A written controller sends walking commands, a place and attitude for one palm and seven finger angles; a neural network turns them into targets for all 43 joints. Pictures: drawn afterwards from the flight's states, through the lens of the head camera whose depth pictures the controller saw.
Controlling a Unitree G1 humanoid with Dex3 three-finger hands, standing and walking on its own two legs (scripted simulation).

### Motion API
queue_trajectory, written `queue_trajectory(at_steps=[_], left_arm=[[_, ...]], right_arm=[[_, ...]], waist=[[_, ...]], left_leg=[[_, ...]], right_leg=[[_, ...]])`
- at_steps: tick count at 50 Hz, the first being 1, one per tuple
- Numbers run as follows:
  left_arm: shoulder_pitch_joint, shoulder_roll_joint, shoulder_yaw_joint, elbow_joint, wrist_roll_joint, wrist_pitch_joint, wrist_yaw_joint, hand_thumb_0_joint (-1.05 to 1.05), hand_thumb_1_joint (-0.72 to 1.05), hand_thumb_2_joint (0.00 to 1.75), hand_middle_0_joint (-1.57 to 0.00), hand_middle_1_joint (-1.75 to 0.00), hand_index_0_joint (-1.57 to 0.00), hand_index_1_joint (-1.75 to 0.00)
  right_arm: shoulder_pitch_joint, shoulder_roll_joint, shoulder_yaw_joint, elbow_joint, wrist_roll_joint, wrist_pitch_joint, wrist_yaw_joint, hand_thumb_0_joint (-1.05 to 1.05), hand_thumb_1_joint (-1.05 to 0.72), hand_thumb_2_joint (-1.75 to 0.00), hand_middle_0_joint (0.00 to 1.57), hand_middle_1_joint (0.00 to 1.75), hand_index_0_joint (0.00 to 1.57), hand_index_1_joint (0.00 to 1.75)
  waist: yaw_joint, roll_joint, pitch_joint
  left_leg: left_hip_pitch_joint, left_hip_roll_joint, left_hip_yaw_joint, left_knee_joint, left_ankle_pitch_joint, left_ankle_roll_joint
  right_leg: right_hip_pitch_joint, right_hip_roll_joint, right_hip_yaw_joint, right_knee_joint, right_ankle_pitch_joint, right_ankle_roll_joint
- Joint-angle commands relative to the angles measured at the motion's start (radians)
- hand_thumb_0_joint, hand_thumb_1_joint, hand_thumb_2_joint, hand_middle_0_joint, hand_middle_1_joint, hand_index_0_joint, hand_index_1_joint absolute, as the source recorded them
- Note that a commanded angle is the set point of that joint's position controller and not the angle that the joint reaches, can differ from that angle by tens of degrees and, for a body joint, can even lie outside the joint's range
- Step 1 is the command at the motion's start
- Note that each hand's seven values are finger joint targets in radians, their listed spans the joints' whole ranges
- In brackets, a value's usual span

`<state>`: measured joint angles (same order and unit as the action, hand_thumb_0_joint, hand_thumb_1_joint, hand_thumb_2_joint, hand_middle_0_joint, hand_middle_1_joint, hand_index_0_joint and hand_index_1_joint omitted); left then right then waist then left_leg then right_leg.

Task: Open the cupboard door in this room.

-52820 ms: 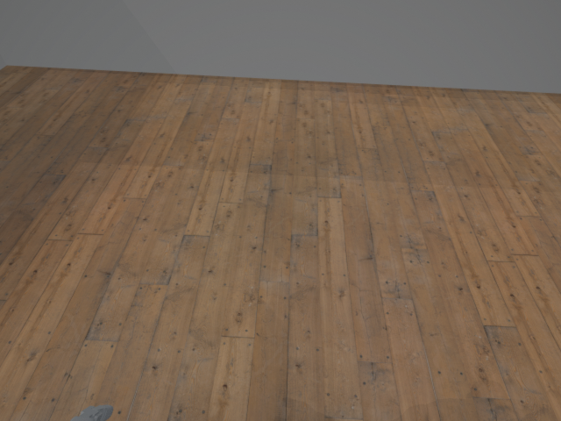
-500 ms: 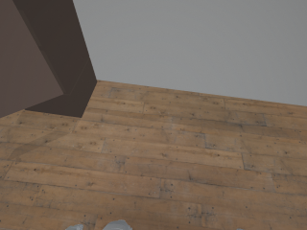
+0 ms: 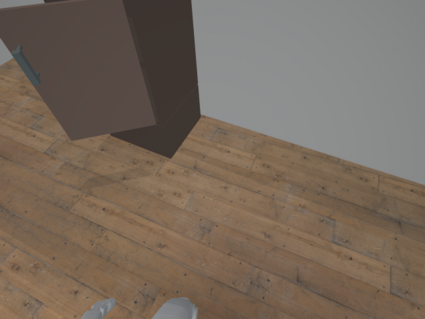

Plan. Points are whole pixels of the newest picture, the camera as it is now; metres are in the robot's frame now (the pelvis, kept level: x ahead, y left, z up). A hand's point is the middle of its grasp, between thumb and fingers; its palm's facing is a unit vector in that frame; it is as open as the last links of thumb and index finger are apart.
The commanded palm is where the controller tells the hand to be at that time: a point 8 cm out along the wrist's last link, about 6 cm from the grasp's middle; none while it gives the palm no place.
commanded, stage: turn to face it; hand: left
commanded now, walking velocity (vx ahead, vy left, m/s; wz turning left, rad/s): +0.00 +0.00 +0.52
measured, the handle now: (28, 64) +0.88 +0.70 -0.04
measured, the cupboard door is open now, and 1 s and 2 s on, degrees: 40 40 40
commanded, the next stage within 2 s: take the last steps up to it in 0.46 s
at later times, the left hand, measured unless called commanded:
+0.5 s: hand out of the picture +0.04 +0.24 -0.16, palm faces +0.26 -0.94 -0.23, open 7.4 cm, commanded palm none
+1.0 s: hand out of the picture -0.05 +0.21 -0.17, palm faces +0.47 -0.86 -0.18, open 7.4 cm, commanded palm none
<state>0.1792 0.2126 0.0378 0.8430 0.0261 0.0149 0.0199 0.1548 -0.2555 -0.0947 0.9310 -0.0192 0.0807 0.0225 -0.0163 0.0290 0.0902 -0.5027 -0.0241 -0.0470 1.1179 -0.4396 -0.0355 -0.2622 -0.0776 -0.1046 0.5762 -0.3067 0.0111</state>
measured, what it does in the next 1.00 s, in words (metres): steps on the spot, turning left: left foot, then right foot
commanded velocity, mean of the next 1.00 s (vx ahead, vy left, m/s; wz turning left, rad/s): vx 0.14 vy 0.07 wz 0.27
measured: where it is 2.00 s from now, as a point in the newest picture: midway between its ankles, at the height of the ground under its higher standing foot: (162, 277)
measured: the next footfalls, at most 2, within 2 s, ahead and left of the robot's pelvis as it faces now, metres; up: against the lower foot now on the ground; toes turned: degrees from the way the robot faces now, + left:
left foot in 0.22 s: +0.03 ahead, +0.13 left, +0.00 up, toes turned +12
right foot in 0.62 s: +0.09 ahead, -0.11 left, +0.00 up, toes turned +11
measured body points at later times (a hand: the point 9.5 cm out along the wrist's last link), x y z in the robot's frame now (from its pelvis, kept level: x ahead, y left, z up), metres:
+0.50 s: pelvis +0.02 +0.02 +0.01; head +0.06 +0.05 +0.46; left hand +0.02 +0.29 -0.14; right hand +0.15 -0.19 -0.13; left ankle -0.01 +0.12 -0.73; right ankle +0.04 -0.13 -0.68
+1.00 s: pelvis +0.07 +0.07 +0.00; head +0.10 +0.10 +0.45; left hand -0.07 +0.26 -0.16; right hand +0.25 -0.14 -0.13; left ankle +0.08 +0.21 -0.72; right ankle +0.05 -0.12 -0.73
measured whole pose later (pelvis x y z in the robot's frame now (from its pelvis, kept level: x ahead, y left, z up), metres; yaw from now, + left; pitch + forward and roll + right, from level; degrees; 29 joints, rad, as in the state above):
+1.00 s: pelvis +0.07 +0.07 +0.00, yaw +24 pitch +0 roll +1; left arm 0.39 0.19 0.05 1.07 0.04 -0.04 0.00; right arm 0.17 -0.23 -0.07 1.00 -0.02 0.03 0.05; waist 0.05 -0.06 0.07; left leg -0.41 0.05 0.09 0.64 -0.30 -0.02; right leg -0.04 -0.18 -0.19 0.43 -0.36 0.10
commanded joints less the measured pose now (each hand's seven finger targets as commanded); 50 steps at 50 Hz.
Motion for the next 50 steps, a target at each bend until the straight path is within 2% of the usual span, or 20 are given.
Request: queue_trajectory(at_steps=[1, 5, 9, 10, 11, 12, 18, 25, 28, 29, 30, 31, 32, 33, 35, 37, 41, 46, 48, 50], left_arm=[[-0.002, 0.166, 0.049, -0.07, 0.002, -0.023, 0.013, 0.0, 0.9, 0.9, -0.2, -0.3, -0.2, -0.3], [0.111, 0.218, 0.066, -0.017, 0.006, -0.024, 0.011, 0.0, 0.9, 0.9, -0.2, -0.3, -0.2, -0.3], [0.088, 0.208, 0.069, -0.001, -0.007, -0.015, 0.001, 0.0, 0.9, 0.9, -0.2, -0.3, -0.2, -0.3], [0.091, 0.167, 0.066, -0.023, -0.016, -0.008, -0.003, 0.0, 0.9, 0.9, -0.2, -0.3, -0.2, -0.3], [0.052, 0.094, 0.039, -0.064, -0.019, -0.002, -0.007, 0.0, 0.9, 0.9, -0.2, -0.3, -0.2, -0.3], [-0.01, 0.122, 0.038, -0.073, -0.006, 0.009, 0.001, 0.0, 0.9, 0.9, -0.2, -0.3, -0.2, -0.3], [0.027, 0.087, 0.036, 0.024, -0.015, 0.014, -0.008, 0.0, 0.9, 0.9, -0.2, -0.3, -0.2, -0.3], [0.014, 0.07, 0.028, 0.027, -0.017, 0.014, -0.007, 0.0, 0.9, 0.9, -0.2, -0.3, -0.2, -0.3], [0.079, 0.068, 0.029, 0.052, -0.018, 0.0, -0.003, 0.0, 0.9, 0.9, -0.2, -0.3, -0.2, -0.3], [0.118, 0.087, 0.035, 0.063, -0.016, -0.013, -0.001, 0.0, 0.9, 0.9, -0.2, -0.3, -0.2, -0.3], [0.155, 0.152, 0.048, 0.074, -0.004, -0.026, 0.004, 0.0, 0.9, 0.9, -0.2, -0.3, -0.2, -0.3], [0.174, 0.238, 0.066, 0.07, 0.006, -0.028, 0.002, 0.0, 0.9, 0.9, -0.2, -0.3, -0.2, -0.3], [0.176, 0.245, 0.064, 0.052, -0.001, -0.027, 0.0, 0.0, 0.9, 0.9, -0.2, -0.3, -0.2, -0.3], [0.125, 0.214, 0.065, 0.048, -0.002, -0.032, 0.003, 0.0, 0.9, 0.9, -0.2, -0.3, -0.2, -0.3], [0.059, 0.144, 0.052, 0.037, -0.005, -0.043, 0.0, 0.0, 0.9, 0.9, -0.2, -0.3, -0.2, -0.3], [0.1, 0.124, 0.049, 0.057, -0.006, -0.063, -0.003, 0.0, 0.9, 0.9, -0.2, -0.3, -0.2, -0.3], [0.208, 0.142, 0.057, 0.123, 0.0, -0.078, -0.004, 0.0, 0.9, 0.9, -0.2, -0.3, -0.2, -0.3], [0.221, 0.167, 0.061, 0.163, 0.007, -0.076, -0.009, 0.0, 0.9, 0.9, -0.2, -0.3, -0.2, -0.3], [0.19, 0.178, 0.067, 0.167, 0.007, -0.071, -0.011, 0.0, 0.9, 0.9, -0.2, -0.3, -0.2, -0.3], [0.157, 0.157, 0.063, 0.159, 0.002, -0.061, -0.018, 0.0, 0.9, 0.9, -0.2, -0.3, -0.2, -0.3]], right_arm=[[-0.045, -0.05, -0.003, -0.091, 0.004, -0.026, 0.014, 0.0, -0.9, -0.9, 0.2, 0.3, 0.2, 0.3], [-0.099, -0.016, 0.015, -0.104, 0.013, -0.04, 0.011, 0.0, -0.9, -0.9, 0.2, 0.3, 0.2, 0.3], [0.006, -0.053, 0.013, -0.071, 0.01, -0.056, 0.004, 0.0, -0.9, -0.9, 0.2, 0.3, 0.2, 0.3], [0.063, -0.14, -0.006, -0.066, 0.002, -0.068, 0.0, 0.0, -0.9, -0.9, 0.2, 0.3, 0.2, 0.3], [0.13, -0.241, -0.028, -0.057, -0.006, -0.067, -0.01, 0.0, -0.9, -0.9, 0.2, 0.3, 0.2, 0.3], [0.171, -0.241, -0.026, -0.035, -0.008, -0.063, -0.021, 0.0, -0.9, -0.9, 0.2, 0.3, 0.2, 0.3], [0.058, -0.133, 0.015, -0.041, -0.003, -0.085, -0.054, 0.0, -0.9, -0.9, 0.2, 0.3, 0.2, 0.3], [0.043, -0.131, 0.012, -0.023, -0.009, -0.071, -0.048, 0.0, -0.9, -0.9, 0.2, 0.3, 0.2, 0.3], [0.023, -0.118, 0.01, -0.017, -0.003, -0.068, -0.045, 0.0, -0.9, -0.9, 0.2, 0.3, 0.2, 0.3], [0.017, -0.104, 0.012, -0.015, 0.004, -0.07, -0.04, 0.0, -0.9, -0.9, 0.2, 0.3, 0.2, 0.3], [0.026, -0.052, 0.018, -0.02, 0.012, -0.07, -0.033, 0.0, -0.9, -0.9, 0.2, 0.3, 0.2, 0.3], [0.014, -0.017, 0.023, -0.052, 0.01, -0.066, -0.023, 0.0, -0.9, -0.9, 0.2, 0.3, 0.2, 0.3], [-0.005, -0.065, 0.012, -0.054, -0.001, -0.057, -0.014, 0.0, -0.9, -0.9, 0.2, 0.3, 0.2, 0.3], [-0.036, -0.069, 0.003, -0.05, -0.004, -0.049, -0.01, 0.0, -0.9, -0.9, 0.2, 0.3, 0.2, 0.3], [-0.005, -0.063, -0.001, -0.022, -0.01, -0.05, 0.005, 0.0, -0.9, -0.9, 0.2, 0.3, 0.2, 0.3], [-0.007, -0.029, 0.008, -0.011, -0.007, -0.055, 0.014, 0.0, -0.9, -0.9, 0.2, 0.3, 0.2, 0.3], [-0.063, 0.005, 0.018, -0.022, -0.001, -0.064, 0.023, 0.0, -0.9, -0.9, 0.2, 0.3, 0.2, 0.3], [-0.107, 0.014, 0.033, -0.045, 0.005, -0.079, 0.035, 0.0, -0.9, -0.9, 0.2, 0.3, 0.2, 0.3], [-0.046, 0.003, 0.033, -0.029, 0.004, -0.091, 0.033, 0.0, -0.9, -0.9, 0.2, 0.3, 0.2, 0.3], [0.173, -0.076, 0.014, 0.037, -0.002, -0.103, 0.015, 0.0, -0.9, -0.9, 0.2, 0.3, 0.2, 0.3]], waist=[[0.013, -0.234, -0.075], [0.068, -0.227, -0.108], [0.008, -0.182, -0.147], [-0.024, 0.035, -0.2], [-0.061, 0.3, -0.193], [-0.083, 0.186, -0.203], [0.003, 0.101, -0.17], [0.004, 0.134, -0.121], [0.037, 0.097, -0.135], [0.059, 0.065, -0.148], [0.074, -0.1, -0.159], [0.089, -0.33, -0.094], [0.103, -0.247, -0.059], [0.077, -0.291, 0.001], [0.035, -0.246, 0.024], [0.041, -0.197, 0.0], [0.079, -0.17, -0.023], [0.081, -0.224, -0.001], [0.043, -0.227, -0.012], [-0.064, -0.054, -0.112]], left_leg=[[-0.018, 0.049, 0.065, -0.055, -0.004, -0.029], [0.052, 0.022, 0.13, -0.32, -0.054, -0.02], [0.316, 0.025, 0.127, -0.658, 0.205, 0.01], [0.478, 0.19, -0.071, -0.729, 0.429, 0.078], [0.54, 0.435, -0.367, -0.756, 0.82, 0.232], [0.487, 0.449, -0.346, -0.745, 0.751, 0.288], [0.455, 0.276, -0.125, -0.725, 0.885, 0.209], [0.34, 0.257, -0.163, -0.751, 0.679, 0.203], [0.269, 0.222, -0.166, -0.702, 0.581, 0.168], [0.217, 0.178, -0.145, -0.655, 0.45, 0.129], [0.069, 0.078, -0.051, -0.514, 0.145, 0.069], [-0.082, -0.044, 0.056, -0.286, -0.161, 0.018], [-0.104, -0.004, -0.004, -0.094, -0.151, 0.023], [-0.148, 0.028, -0.032, 0.011, -0.064, 0.024], [-0.151, 0.077, -0.009, 0.058, 0.094, 0.007], [-0.133, 0.084, 0.029, 0.002, 0.145, -0.011], [-0.149, 0.086, 0.081, -0.185, 0.127, -0.023], [-0.013, 0.069, 0.137, -0.425, 0.121, 0.001], [0.135, 0.044, 0.172, -0.524, 0.14, 0.016], [0.503, 0.029, 0.185, -0.648, 0.151, 0.038]], right_leg=[[0.085, -0.243, 0.103, -0.251, 0.301, -0.113], [0.207, -0.281, 0.082, -0.165, 0.537, -0.13], [0.082, -0.247, -0.001, -0.004, 0.433, -0.035], [-0.086, -0.17, -0.068, 0.166, 0.208, 0.031], [-0.304, -0.048, -0.053, 0.361, -0.362, 0.088], [-0.295, -0.042, 0.049, 0.482, -0.369, 0.062], [-0.262, -0.014, 0.094, 0.479, -0.131, 0.064], [-0.091, 0.037, 0.055, 0.208, -0.131, 0.052], [0.071, 0.057, 0.04, -0.019, 0.025, 0.039], [0.179, 0.033, 0.06, -0.152, 0.111, 0.035], [0.303, -0.131, 0.232, -0.273, 0.035, -0.009], [0.282, -0.355, 0.496, -0.372, -0.075, -0.123], [0.16, -0.409, 0.527, -0.431, -0.288, -0.18], [0.094, -0.364, 0.551, -0.462, -0.362, -0.168], [0.089, -0.287, 0.312, -0.434, -0.21, -0.113], [0.131, -0.259, 0.2, -0.403, -0.021, -0.098], [0.267, -0.288, 0.134, -0.372, 0.163, -0.112], [0.203, -0.303, 0.075, -0.328, 0.187, -0.104], [0.136, -0.291, 0.045, -0.267, 0.182, -0.083], [-0.039, -0.208, -0.06, 0.005, 0.164, -0.034]])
